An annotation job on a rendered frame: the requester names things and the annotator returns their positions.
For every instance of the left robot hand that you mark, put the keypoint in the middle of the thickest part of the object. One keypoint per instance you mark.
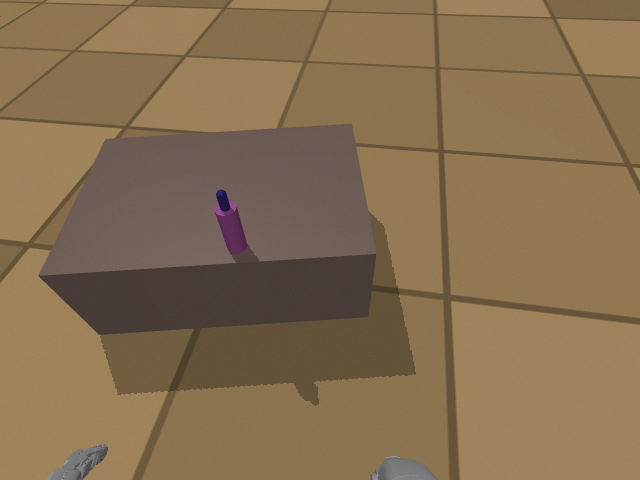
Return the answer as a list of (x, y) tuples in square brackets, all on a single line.
[(78, 464)]

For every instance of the bottle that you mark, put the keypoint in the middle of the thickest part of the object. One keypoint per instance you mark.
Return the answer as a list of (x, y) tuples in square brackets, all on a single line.
[(228, 217)]

